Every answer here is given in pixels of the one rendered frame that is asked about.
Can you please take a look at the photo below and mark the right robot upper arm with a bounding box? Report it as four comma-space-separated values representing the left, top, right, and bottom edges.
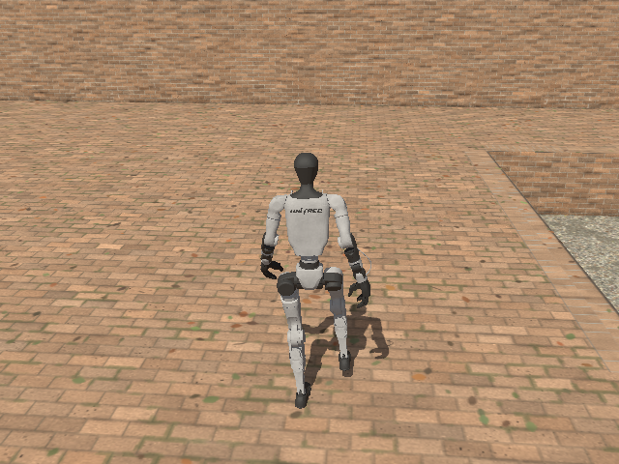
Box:
327, 194, 353, 249

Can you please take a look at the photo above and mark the right robot forearm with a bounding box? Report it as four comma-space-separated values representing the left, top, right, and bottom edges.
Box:
344, 233, 368, 283

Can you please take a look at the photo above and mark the left robot hand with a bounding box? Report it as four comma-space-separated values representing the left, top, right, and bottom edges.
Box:
260, 261, 283, 279

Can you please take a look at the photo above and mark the left robot forearm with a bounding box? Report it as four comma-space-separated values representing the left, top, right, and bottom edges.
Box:
260, 232, 275, 265

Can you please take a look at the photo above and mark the right robot hand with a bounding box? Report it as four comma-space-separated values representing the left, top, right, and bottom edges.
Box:
348, 279, 370, 308

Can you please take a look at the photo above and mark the left robot upper arm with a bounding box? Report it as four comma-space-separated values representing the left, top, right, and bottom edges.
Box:
264, 194, 287, 247

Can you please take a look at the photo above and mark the robot right foot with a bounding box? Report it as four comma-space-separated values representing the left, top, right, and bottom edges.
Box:
339, 351, 351, 371

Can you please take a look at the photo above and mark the robot torso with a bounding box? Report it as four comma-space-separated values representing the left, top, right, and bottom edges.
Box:
284, 190, 330, 290

